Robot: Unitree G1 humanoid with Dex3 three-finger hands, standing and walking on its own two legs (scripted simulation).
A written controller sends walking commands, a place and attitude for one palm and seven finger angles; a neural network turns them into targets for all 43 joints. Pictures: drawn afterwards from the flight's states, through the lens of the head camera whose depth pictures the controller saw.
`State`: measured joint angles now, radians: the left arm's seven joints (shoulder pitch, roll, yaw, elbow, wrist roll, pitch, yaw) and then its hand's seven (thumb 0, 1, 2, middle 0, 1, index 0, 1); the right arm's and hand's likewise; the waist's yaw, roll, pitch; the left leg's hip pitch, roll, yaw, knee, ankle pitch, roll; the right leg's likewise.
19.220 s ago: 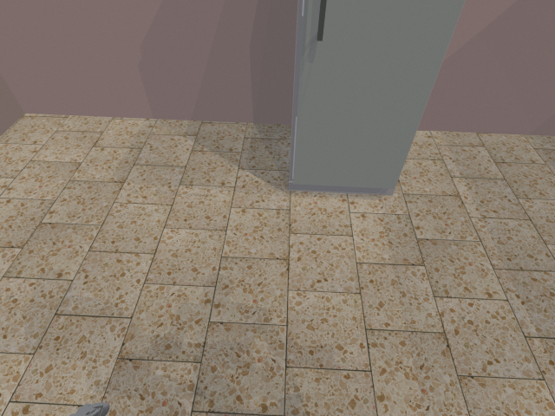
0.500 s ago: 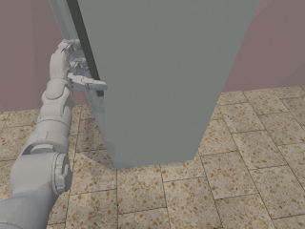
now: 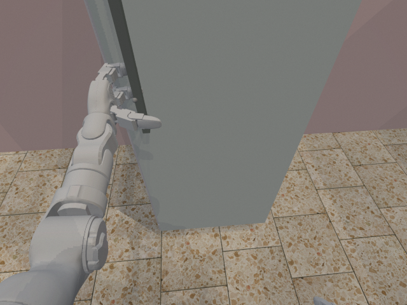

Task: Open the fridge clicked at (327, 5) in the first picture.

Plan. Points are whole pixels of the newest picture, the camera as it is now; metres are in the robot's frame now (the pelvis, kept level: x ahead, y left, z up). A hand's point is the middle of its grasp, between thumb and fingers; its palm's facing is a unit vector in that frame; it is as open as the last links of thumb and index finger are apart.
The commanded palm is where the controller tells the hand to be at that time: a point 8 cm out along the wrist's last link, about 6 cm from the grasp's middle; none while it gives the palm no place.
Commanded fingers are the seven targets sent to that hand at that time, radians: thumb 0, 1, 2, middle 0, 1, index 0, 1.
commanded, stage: slide the fingers in behind the handle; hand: left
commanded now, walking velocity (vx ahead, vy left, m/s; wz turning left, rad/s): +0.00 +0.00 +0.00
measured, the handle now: (126, 38) +0.53 +0.15 +0.27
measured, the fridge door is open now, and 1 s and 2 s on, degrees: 0 0 0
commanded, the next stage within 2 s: move the hooked fingers beside the handle in 0.06 s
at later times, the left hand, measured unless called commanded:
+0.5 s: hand (136, 99) +0.47 +0.14 +0.17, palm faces +0.09 -1.00 +0.01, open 14.1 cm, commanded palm +0.44 +0.19 +0.17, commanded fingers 0.00 -0.50 0.30 -0.30 -1.20 -0.30 -1.20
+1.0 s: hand (120, 103) +0.45 +0.17 +0.17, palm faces +0.09 -1.00 +0.01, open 14.0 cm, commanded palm +0.43 +0.22 +0.17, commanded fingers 0.00 -0.50 0.30 -0.30 -1.20 -0.30 -1.20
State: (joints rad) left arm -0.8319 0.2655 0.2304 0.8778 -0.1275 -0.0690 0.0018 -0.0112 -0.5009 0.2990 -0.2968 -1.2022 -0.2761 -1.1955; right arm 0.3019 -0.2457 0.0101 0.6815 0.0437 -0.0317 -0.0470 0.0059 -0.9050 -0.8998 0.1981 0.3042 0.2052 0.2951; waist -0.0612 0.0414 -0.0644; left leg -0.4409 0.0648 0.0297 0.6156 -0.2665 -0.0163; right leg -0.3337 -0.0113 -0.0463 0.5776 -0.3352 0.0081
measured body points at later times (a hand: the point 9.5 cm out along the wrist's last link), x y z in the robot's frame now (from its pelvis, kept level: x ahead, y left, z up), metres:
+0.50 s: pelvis +0.00 +0.00 +0.00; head +0.03 -0.01 +0.45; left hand +0.46 +0.19 +0.17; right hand +0.07 -0.26 -0.12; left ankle +0.03 +0.13 -0.73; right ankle -0.03 -0.13 -0.73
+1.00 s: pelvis +0.00 +0.00 +0.00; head +0.02 -0.01 +0.45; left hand +0.44 +0.22 +0.17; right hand +0.08 -0.26 -0.12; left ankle +0.03 +0.13 -0.73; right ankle -0.03 -0.13 -0.73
